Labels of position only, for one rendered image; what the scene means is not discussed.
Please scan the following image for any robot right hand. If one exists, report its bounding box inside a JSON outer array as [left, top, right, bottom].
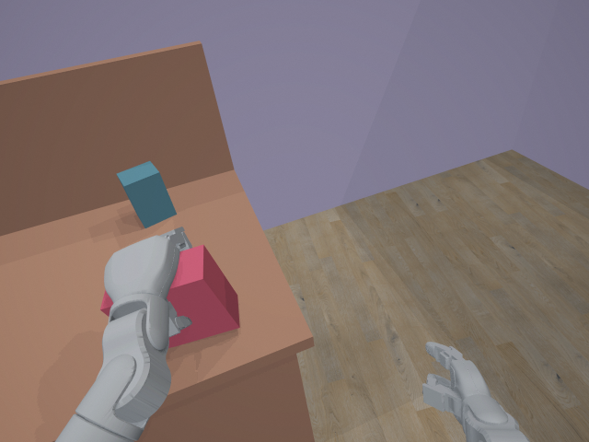
[[422, 342, 491, 425]]

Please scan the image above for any table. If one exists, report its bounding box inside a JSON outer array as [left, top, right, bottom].
[[0, 41, 315, 442]]

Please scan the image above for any sponge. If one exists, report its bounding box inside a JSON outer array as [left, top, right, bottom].
[[100, 245, 240, 348]]

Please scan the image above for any robot right forearm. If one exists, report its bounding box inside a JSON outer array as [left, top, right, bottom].
[[461, 394, 530, 442]]

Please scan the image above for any robot left hand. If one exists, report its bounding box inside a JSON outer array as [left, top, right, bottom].
[[104, 227, 192, 337]]

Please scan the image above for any robot left forearm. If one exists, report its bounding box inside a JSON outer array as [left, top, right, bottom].
[[55, 294, 171, 442]]

